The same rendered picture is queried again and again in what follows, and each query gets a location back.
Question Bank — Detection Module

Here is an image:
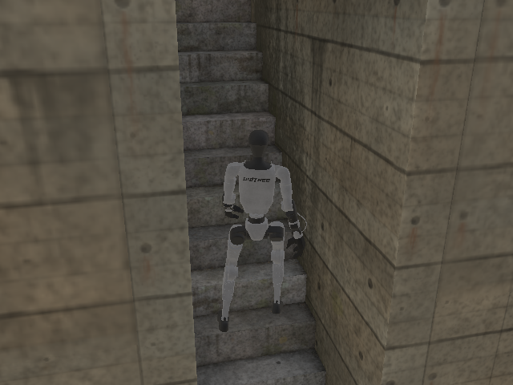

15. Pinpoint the robot right hand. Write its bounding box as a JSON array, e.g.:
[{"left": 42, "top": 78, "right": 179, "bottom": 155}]
[{"left": 286, "top": 236, "right": 305, "bottom": 258}]

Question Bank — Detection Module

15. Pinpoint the robot right upper arm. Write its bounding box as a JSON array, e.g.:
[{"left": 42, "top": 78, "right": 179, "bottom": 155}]
[{"left": 274, "top": 165, "right": 293, "bottom": 212}]

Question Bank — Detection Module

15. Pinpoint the robot left hand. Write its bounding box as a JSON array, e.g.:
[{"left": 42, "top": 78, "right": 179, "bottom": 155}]
[{"left": 225, "top": 205, "right": 244, "bottom": 219}]

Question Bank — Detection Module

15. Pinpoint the left robot shin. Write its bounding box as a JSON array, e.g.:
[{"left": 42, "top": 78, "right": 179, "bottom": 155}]
[{"left": 221, "top": 266, "right": 235, "bottom": 321}]

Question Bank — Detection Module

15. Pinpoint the robot right forearm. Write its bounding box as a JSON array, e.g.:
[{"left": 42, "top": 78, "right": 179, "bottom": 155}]
[{"left": 285, "top": 199, "right": 303, "bottom": 239}]

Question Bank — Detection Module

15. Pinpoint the humanoid robot head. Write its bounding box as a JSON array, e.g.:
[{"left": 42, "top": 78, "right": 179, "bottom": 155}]
[{"left": 244, "top": 130, "right": 272, "bottom": 170}]

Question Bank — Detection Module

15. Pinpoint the robot left forearm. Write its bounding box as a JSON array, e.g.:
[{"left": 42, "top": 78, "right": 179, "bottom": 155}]
[{"left": 222, "top": 194, "right": 234, "bottom": 212}]

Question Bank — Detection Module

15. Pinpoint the robot left upper arm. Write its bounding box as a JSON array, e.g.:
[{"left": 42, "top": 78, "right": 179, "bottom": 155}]
[{"left": 223, "top": 162, "right": 241, "bottom": 205}]

